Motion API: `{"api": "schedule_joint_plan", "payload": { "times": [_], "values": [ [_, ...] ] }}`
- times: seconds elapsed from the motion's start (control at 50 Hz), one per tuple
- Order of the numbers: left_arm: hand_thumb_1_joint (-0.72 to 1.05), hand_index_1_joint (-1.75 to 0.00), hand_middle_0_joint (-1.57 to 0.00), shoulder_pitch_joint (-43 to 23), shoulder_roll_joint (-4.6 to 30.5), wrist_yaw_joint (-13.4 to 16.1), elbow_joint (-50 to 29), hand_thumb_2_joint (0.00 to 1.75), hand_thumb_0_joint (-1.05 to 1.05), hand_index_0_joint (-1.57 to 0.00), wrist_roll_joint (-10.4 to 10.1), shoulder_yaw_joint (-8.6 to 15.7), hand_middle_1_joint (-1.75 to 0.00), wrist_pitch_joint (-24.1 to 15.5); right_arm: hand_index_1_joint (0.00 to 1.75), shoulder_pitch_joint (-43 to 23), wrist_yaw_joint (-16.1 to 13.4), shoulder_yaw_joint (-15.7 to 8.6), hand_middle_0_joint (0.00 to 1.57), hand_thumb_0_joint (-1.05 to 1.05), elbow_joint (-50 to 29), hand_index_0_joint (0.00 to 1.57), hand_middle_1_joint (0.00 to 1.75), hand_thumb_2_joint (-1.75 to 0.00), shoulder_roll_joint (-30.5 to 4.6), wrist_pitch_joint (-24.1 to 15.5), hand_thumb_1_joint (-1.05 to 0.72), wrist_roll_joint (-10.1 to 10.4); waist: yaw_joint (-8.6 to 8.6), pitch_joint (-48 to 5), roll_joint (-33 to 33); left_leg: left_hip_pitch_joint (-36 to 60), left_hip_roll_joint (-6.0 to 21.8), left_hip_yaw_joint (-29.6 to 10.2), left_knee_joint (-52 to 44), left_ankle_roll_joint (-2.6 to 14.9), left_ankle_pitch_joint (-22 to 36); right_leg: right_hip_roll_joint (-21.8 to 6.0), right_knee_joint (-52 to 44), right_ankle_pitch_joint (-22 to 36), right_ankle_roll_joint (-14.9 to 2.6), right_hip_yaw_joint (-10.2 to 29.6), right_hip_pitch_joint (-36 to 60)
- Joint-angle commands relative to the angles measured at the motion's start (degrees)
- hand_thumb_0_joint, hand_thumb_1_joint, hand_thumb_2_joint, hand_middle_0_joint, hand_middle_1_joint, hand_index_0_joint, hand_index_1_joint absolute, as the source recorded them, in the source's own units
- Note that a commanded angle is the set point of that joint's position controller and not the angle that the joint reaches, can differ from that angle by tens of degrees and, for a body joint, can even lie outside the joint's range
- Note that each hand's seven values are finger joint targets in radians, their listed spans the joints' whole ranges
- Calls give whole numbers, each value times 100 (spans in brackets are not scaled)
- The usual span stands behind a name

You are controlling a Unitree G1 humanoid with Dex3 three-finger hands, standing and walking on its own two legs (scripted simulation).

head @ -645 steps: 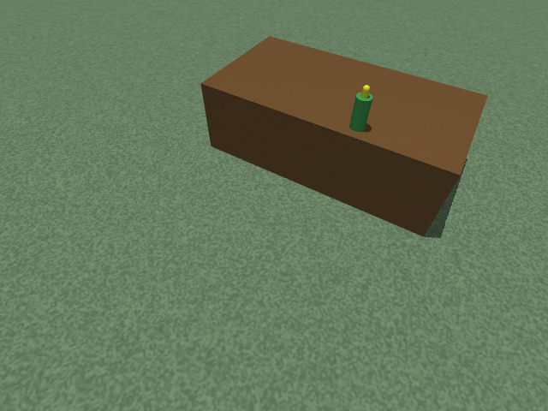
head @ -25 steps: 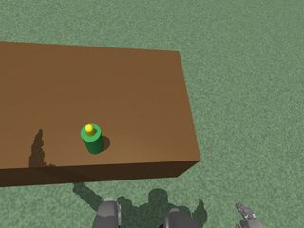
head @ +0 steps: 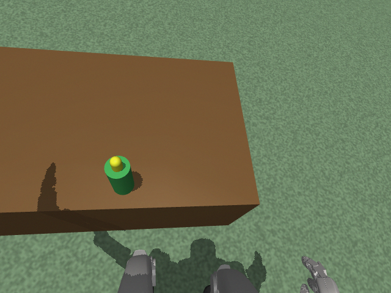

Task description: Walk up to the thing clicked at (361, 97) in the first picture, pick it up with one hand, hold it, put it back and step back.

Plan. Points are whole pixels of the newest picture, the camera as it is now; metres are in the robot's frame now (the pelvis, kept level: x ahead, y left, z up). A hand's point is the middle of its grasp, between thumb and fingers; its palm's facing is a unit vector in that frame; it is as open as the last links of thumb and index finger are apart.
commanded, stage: go down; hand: left
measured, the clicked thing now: (119, 173) +0.42 +0.18 -0.21
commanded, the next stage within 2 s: approach in 1.60 s
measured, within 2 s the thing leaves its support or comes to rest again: neither
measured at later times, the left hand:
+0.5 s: hand out of the picture +0.35 +0.39 +0.05, palm faces +0.15 -0.99 +0.01, open 17.3 cm
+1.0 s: hand out of the picture +0.34 +0.39 +0.05, palm faces +0.15 -0.99 +0.02, open 17.2 cm
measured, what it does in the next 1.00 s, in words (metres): stands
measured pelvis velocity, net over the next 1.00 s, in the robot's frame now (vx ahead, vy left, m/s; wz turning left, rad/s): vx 0.00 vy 0.00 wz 0.00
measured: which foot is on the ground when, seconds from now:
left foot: down 0.00-1.00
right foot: down 0.00-1.00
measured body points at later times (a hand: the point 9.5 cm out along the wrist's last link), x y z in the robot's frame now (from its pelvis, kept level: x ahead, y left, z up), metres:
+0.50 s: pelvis +0.00 +0.00 +0.00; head +0.12 +0.05 +0.43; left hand +0.33 +0.44 +0.05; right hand +0.11 -0.28 -0.09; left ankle +0.05 +0.11 -0.66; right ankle -0.02 -0.16 -0.66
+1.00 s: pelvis +0.00 +0.00 -0.01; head +0.12 +0.05 +0.42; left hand +0.33 +0.45 +0.05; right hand +0.12 -0.27 -0.10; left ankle +0.05 +0.11 -0.66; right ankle -0.02 -0.16 -0.66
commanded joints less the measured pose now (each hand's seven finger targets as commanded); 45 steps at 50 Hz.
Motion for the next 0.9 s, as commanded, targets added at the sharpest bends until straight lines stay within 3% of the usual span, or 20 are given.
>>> {"api": "schedule_joint_plan", "payload": {
  "times": [0.0,0.04,0.1,0.16,0.2,0.3,0.34,0.36,0.46,0.6,0.64,0.74,0.8,0.88],
  "values": [
    [-50,-6,-7,-1421,2370,-13,-1251,5,0,-5,-212,393,-4,-397,30,426,-124,-450,20,0,-431,20,30,-90,-1218,-207,-88,-1,162,-2306,1440,2982,-137,-224,-822,-35,1527,260,-632,1198,-316,26,-309],
    [-49,-6,-7,-1391,2154,-30,-1108,6,0,-5,-241,291,-4,-361,30,426,-131,-459,20,0,-452,20,30,-90,-1228,-210,-88,7,101,-2163,1272,2880,-146,-225,-836,-19,1410,264,-656,1136,-320,24,-358],
    [-48,-6,-7,-1437,2365,-33,-1222,6,0,-5,-233,413,-4,-398,30,436,-131,-457,20,0,-417,20,30,-90,-1238,-202,-87,-3,182,-2267,1479,2914,-135,-261,-829,-50,1380,269,-580,1055,-327,3,-447],
    [-50,-7,-7,-1488,2441,-43,-1192,7,0,-5,-254,476,-5,-403,30,444,-135,-414,20,0,-439,20,30,-90,-1218,-197,-87,0,148,-2280,1301,2847,-166,-221,-755,-12,1562,251,-611,1261,-314,31,-289],
    [-49,-7,-7,-1383,2293,-74,-1106,7,0,-5,-265,415,-5,-391,30,433,-135,-421,20,0,-452,20,30,-90,-1204,-192,-87,-9,144,-2325,1315,2878,-189,-162,-706,3,1645,236,-642,1323,-307,69,-273],
    [-49,-6,-7,-1265,2433,-92,-1160,6,0,-5,-306,535,-5,-405,30,346,-134,-421,20,0,-484,20,30,-89,-1216,-209,-87,20,242,-2219,1397,2697,-185,-212,-782,-27,1259,257,-582,1036,-327,47,-359],
    [-47,-6,-6,-1299,2329,-125,-1176,7,0,-4,-353,467,-5,-420,30,337,-138,-414,20,0,-529,20,30,-90,-1222,-211,-87,37,176,-2194,1371,2719,-183,-201,-810,-29,1136,261,-601,960,-327,56,-404],
    [-50,-6,-7,-1221,2106,-155,-1070,6,0,-5,-399,403,-4,-414,30,351,-143,-428,20,0,-516,20,30,-90,-1246,-208,-88,40,107,-2185,1317,2779,-155,-234,-791,-34,1230,272,-553,1002,-319,18,-507],
    [-48,-7,-6,-1273,2384,-202,-1281,8,0,-4,-442,562,-5,-480,30,380,-154,-412,20,0,-447,20,30,-90,-1233,-225,-87,38,208,-2323,1342,2832,-194,-196,-666,-22,1611,247,-534,1244,-311,58,-388],
    [-49,-7,-6,-1306,2297,-263,-1107,8,0,-4,-463,553,-5,-521,30,412,-157,-399,20,0,-414,20,30,-90,-1234,-240,-88,-3,141,-2429,1263,2869,-193,-200,-536,-4,1865,245,-476,1407,-299,41,-455],
    [-46,-7,-6,-1339,2509,-265,-1162,8,0,-4,-442,677,-5,-544,30,372,-160,-383,20,0,-410,20,30,-90,-1226,-235,-87,-8,209,-2441,1360,2789,-208,-201,-505,-16,1801,242,-445,1374,-304,58,-477],
    [-45,-6,-5,-1192,2201,-304,-1208,8,0,-3,-549,549,-5,-524,30,317,-164,-410,20,0,-485,20,30,-90,-1238,-235,-87,47,181,-2287,1362,2744,-212,-187,-633,-29,1377,257,-491,1081,-323,74,-502],
    [-47,-6,-5,-1304,2299,-316,-1349,8,0,-3,-593,596,-5,-563,30,371,-165,-387,20,0,-413,20,30,-90,-1230,-250,-88,23,178,-2459,1430,2887,-172,-223,-506,-28,1799,259,-408,1289,-305,37,-576],
    [-47,-8,-6,-1361,2324,-325,-1253,9,0,-4,-568,640,-6,-604,30,333,-167,-380,20,0,-391,20,30,-89,-1197,-258,-87,-3,161,-2401,1352,2692,-198,-227,-412,-10,1782,243,-343,1328,-310,55,-608]
  ]
}}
